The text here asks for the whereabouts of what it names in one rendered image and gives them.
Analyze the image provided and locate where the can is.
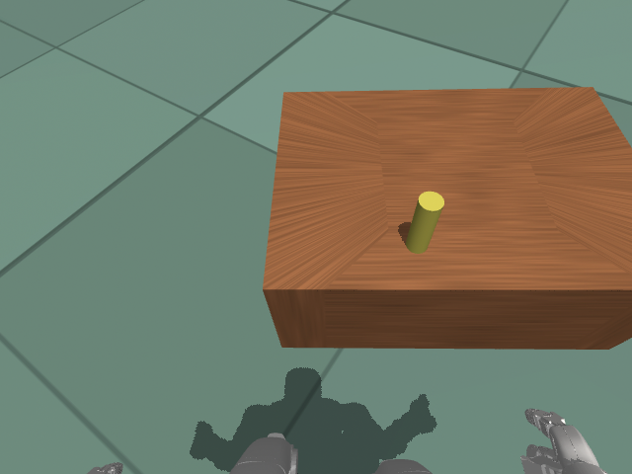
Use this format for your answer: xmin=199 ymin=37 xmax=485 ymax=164
xmin=406 ymin=192 xmax=444 ymax=254

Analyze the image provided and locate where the right robot hand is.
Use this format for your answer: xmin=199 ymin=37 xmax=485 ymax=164
xmin=520 ymin=409 xmax=599 ymax=474

